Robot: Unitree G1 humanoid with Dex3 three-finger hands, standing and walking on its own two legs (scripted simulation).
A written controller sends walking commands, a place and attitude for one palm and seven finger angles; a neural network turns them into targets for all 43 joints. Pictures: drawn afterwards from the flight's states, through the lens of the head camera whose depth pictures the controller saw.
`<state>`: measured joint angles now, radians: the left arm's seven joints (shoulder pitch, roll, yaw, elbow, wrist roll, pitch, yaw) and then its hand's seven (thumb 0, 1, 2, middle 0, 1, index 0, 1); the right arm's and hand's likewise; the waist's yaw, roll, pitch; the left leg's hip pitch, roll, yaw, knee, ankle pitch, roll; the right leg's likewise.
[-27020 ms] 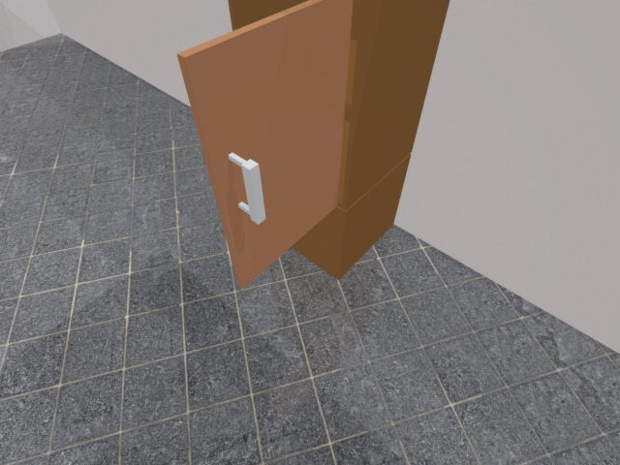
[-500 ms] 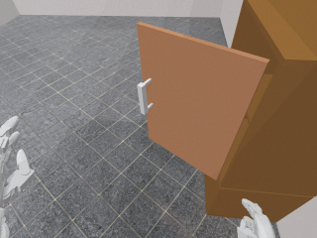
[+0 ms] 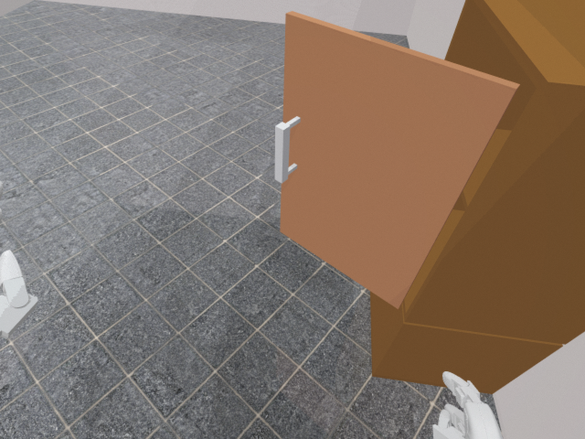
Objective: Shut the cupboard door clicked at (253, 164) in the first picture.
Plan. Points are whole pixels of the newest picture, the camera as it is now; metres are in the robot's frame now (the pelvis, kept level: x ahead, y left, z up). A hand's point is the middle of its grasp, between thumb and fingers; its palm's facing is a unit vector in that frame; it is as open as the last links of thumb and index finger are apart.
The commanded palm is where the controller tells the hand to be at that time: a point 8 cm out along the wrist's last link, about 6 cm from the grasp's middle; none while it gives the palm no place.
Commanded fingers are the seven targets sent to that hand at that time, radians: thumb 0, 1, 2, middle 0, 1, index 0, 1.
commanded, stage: step back with the hand held close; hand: left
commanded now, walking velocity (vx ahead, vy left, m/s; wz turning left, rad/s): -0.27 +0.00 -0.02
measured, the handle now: (288, 150) +0.68 +0.06 +0.01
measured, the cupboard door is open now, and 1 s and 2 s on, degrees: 59 59 59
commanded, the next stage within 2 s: stop stepping back and stand still in 0.80 s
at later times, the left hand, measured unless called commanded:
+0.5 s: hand out of the picture +0.11 +0.25 +0.19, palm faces +0.48 -0.71 -0.51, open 7.4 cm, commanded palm +0.03 +0.29 +0.20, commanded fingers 0.00 0.90 0.90 -0.20 -0.30 -0.20 -0.30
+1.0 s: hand out of the picture -0.01 +0.23 +0.19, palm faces +0.31 -0.85 -0.43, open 7.4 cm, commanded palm -0.06 +0.28 +0.20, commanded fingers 0.00 0.90 0.90 -0.20 -0.30 -0.20 -0.30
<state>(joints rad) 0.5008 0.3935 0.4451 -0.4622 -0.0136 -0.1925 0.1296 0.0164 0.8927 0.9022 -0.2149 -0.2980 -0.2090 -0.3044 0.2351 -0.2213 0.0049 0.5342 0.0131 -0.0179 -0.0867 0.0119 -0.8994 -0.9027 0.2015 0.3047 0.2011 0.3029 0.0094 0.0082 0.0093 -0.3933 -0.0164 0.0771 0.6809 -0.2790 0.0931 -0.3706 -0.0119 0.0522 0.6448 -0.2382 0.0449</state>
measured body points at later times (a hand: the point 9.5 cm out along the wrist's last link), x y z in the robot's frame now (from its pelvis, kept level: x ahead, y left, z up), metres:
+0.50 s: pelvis -0.09 -0.02 -0.01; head -0.07 +0.00 +0.43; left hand +0.08 +0.29 +0.21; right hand +0.08 -0.27 -0.08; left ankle +0.06 +0.07 -0.72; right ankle -0.07 -0.17 -0.71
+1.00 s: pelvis -0.23 +0.00 +0.02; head -0.22 +0.03 +0.47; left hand -0.04 +0.28 +0.22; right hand -0.05 -0.23 -0.03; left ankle -0.12 +0.09 -0.72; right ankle -0.27 -0.12 -0.69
